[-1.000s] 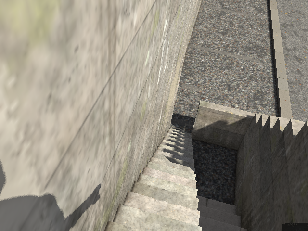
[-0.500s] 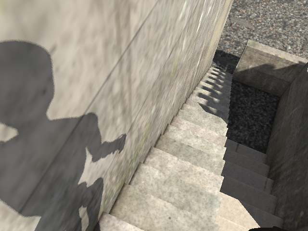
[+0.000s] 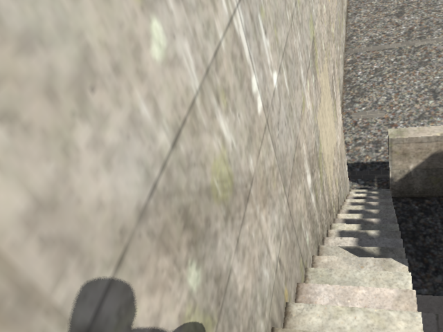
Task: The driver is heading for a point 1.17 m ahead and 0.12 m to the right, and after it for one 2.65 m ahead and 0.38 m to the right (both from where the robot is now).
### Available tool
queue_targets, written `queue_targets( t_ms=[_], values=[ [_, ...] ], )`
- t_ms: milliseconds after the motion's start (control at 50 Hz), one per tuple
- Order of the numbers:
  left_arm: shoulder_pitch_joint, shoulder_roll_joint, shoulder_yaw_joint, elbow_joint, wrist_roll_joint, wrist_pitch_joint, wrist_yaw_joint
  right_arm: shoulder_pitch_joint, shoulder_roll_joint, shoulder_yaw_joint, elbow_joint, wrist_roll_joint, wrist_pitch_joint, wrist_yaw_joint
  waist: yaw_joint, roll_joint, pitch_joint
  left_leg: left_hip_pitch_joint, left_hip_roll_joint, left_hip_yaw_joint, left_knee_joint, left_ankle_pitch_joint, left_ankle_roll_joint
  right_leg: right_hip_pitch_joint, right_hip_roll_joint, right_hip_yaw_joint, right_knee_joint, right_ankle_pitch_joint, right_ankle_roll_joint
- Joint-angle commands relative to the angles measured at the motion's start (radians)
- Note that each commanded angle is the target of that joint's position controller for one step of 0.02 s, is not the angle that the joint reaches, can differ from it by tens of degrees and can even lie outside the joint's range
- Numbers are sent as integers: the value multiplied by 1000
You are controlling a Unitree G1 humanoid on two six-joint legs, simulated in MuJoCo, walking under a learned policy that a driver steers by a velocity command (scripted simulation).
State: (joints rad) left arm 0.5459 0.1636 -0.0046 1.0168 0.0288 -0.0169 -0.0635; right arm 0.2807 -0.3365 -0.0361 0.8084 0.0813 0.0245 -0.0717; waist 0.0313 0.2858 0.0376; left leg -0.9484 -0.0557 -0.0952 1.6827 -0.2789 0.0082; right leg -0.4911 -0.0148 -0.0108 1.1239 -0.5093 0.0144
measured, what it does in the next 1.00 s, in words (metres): goes down: left foot 0.20 m lower, then right foot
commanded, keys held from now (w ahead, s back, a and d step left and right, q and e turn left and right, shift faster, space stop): no key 0.72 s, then w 0.28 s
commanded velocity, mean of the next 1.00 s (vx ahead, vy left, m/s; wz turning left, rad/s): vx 0.18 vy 0.00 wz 0.00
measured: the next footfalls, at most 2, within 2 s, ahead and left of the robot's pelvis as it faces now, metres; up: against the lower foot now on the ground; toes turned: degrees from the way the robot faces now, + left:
left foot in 0.20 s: +0.27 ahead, +0.12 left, -0.20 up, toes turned -3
right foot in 0.46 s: +0.30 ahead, -0.18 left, -0.20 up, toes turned +8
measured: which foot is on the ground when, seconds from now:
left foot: up 0.00-0.18, down 0.20-1.00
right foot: down 0.00-0.16, up 0.18-0.44, down 0.46-1.00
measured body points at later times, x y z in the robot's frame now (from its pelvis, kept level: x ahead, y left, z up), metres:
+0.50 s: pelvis +0.26 +0.02 -0.16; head +0.25 +0.06 +0.28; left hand +0.41 +0.19 -0.32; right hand +0.08 -0.14 -0.29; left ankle +0.23 +0.11 -0.86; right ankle +0.26 -0.18 -0.85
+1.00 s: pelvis +0.31 -0.04 -0.12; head +0.32 -0.03 +0.33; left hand +0.40 +0.20 -0.26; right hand +0.36 -0.32 -0.25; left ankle +0.23 +0.12 -0.86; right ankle +0.26 -0.19 -0.86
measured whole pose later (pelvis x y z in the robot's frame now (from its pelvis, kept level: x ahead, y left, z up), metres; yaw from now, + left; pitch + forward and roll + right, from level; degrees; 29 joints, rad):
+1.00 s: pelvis +0.31 -0.04 -0.12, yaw -1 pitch +1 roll -3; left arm 0.21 0.23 -0.01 0.90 -0.02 0.04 0.01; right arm 0.21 -0.28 0.02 1.00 0.01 0.02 -0.07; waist 0.00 0.02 -0.01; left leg -0.09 0.11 -0.06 0.42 -0.34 -0.06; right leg -0.07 0.07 0.15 0.29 -0.23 0.01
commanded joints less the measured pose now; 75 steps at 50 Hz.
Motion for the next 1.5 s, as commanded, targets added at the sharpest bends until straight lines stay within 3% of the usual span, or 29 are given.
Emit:
queue_targets(
  t_ms=[20, 40, 60, 80, 100, 140, 160, 180, 200, 220, 240, 260, 280, 300, 320, 340, 360, 380, 420, 500, 540, 620, 660, 720, 860, 940, 1240, 1380, 1500],
  values=[
    [-355, 316, 51, -160, 44, -97, 70, 82, -132, 13, -101, -5, -35, 0, -132, -828, 233, -128, 127, -106, -94, 533, -3, -381, -408, 699, -769, -627, -208],
    [-355, 243, 37, -147, -21, -105, 108, 7, -150, 11, -101, -35, -41, 7, -96, -825, 304, -273, 177, -145, -246, 581, -30, -176, -372, 668, -633, -604, -186],
    [-342, 214, 31, -125, -44, -104, 149, -55, -124, 15, -117, -93, -48, 23, -113, -810, 374, -195, 187, -139, -467, 672, -26, -227, -259, 548, -535, -563, -128],
    [-332, 185, 29, -137, -17, -97, 182, -45, -68, 26, -81, -97, -53, 48, -125, -710, 313, 78, 129, -29, -549, 753, -35, -375, -176, 404, -466, -514, -105],
    [-402, 193, 36, -157, -39, -77, 203, 96, -6, 39, -9, -78, -57, 83, -207, -617, 250, 479, 108, 64, -733, 797, -41, -548, -64, 228, -307, -465, -45],
    [-463, 218, 62, -141, -26, -56, 185, 492, -32, -17, 199, -45, -54, 124, -331, -479, 10, 980, 68, 198, -762, 911, -45, -511, -5, 46, 13, -253, 24],
    [-559, 242, 71, -139, -55, -46, 152, 720, -6, -23, 295, -67, -56, 126, -449, -385, -68, 1081, 125, 164, -815, 815, 7, -417, 33, -28, 336, -175, 82],
    [-682, 198, 71, -186, -71, -29, 132, 830, 23, -9, 338, -107, -62, 126, -531, -147, 44, 969, 159, 143, -1015, 699, 42, -381, 165, -57, 783, -284, 130],
    [-697, 72, 44, -228, -98, -18, 137, 816, 95, 38, 379, -93, -96, 125, -467, 73, 205, 758, 162, 57, -1150, 785, 30, -397, 286, 72, 1072, -412, 99],
    [-325, -90, 24, -204, -99, 11, 136, 633, 117, 81, 345, -73, -109, 100, -150, 396, 209, 733, 73, 50, -984, 1322, -99, -448, 294, 215, 1094, -295, -2],
    [-139, -143, 13, -222, -57, 18, 116, 506, 43, 67, 347, -20, -103, 81, 27, 610, 135, 805, 164, -246, -1027, 1389, -72, -521, 188, 251, 1013, -250, -11],
    [-222, -32, 36, -209, -71, 8, 111, 469, 149, 84, 341, -25, -93, 74, -22, 241, 121, 834, 221, -297, -1053, 1270, -71, -549, 138, 280, 930, -106, 2],
    [-297, 10, 46, -219, -90, 14, 106, 365, 130, 80, 337, -62, -78, 66, 29, -72, 40, 782, 287, -400, -1059, 1166, -47, -464, 95, 297, 884, 48, 23],
    [-343, 52, 42, -226, -103, 68, 98, 272, 81, 78, 292, -80, -63, 51, 61, -361, 30, 681, 375, -466, -1038, 1190, -40, -384, 84, 362, 713, 170, 45],
    [-434, 76, 39, -265, -98, 121, 100, 185, 44, 86, 258, -100, -61, 31, 53, -499, 2, 580, 446, -542, -1081, 1074, 2, -307, 39, 392, 527, 278, 90],
    [-445, 18, 26, -284, -107, 157, 102, 162, 26, 84, 276, -146, -67, 16, 48, -382, 2, 536, 461, -589, -1095, 941, 44, -198, -27, 426, 322, 292, 110],
    [-454, -6, 18, -270, -103, 177, 104, 126, 51, 89, 289, -158, -73, 9, 37, -285, 12, 503, 381, -497, -1088, 788, 45, -76, -37, 386, 106, 274, 121],
    [-484, -13, 13, -263, -85, 181, 90, 166, 65, 96, 304, -158, -79, 18, -3, -194, -38, 469, 316, -401, -1163, 559, 40, 99, -18, 268, 111, 284, 139],
    [-487, 9, 15, -231, -67, 162, 72, 209, 36, 76, 327, -132, -86, 19, -37, -126, 34, 401, 291, -343, -1241, 242, 52, 187, -24, 239, 8, 309, 105],
    [-427, 30, 11, -182, -23, 114, 74, 284, 64, 57, 353, -77, -77, 5, -63, -148, 55, 508, 180, -119, -1215, 499, -5, 351, -21, 227, -470, 326, 67],
    [-460, 33, 17, -202, -40, 118, 88, 347, 37, 31, 380, -57, -74, 6, -87, -156, 23, 732, 171, -63, -1194, 817, -48, 300, -9, 231, -598, 501, 66],
    [-414, 23, -4, -185, -33, 124, 109, 225, 69, 22, 328, -55, -45, 10, -71, -247, -65, 938, 166, -25, -1271, 708, -31, 321, -14, 250, -733, 621, 49],
    [-370, 81, 12, -169, -45, 104, 111, 150, 66, 24, 280, -71, -30, 9, -73, -316, -90, 998, 157, -9, -1305, 651, -16, 336, -18, 241, -796, 714, 57],
    [-376, 92, 13, -186, -26, 89, 118, 66, 1, 9, 236, -57, -27, 12, -64, -293, -91, 1015, 160, 10, -1360, 632, -14, 362, -21, 248, -849, 746, 53],
    [-358, 161, 16, -179, -41, 63, 91, -25, -14, 28, 188, -68, -2, 0, -59, -295, -112, 917, 137, 53, -1310, 210, -12, 404, 14, 192, -866, 598, 2],
    [-372, 181, 21, -174, -41, 54, 79, -30, -37, 39, 177, -77, -4, 2, -50, -290, -17, 847, 121, 79, -1302, 27, -17, 369, 30, 204, -894, 430, -29],
    [-395, 190, 29, -200, -36, 32, 77, 9, -103, 26, 118, -60, -44, -5, -47, -280, -56, 915, 135, 66, -1210, 369, -6, 432, 54, 148, -752, 709, -40],
    [-414, 201, 40, -239, -31, 62, 81, 22, -97, 33, 69, -53, -37, -16, -72, -239, -75, 964, 141, 80, -1228, 559, -15, 440, 51, 153, -721, 759, -38],
    [-504, 189, 43, -295, -35, 32, 80, 59, -148, 6, 78, -55, -20, -25, -98, -234, -43, 1121, 193, 61, -1340, 793, -14, 345, 29, 171, -728, 741, 0]
  ],
)
Over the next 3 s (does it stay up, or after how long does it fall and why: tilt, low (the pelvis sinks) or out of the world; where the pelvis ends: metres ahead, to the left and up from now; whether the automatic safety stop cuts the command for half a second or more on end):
stays up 0.96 -0.20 -0.74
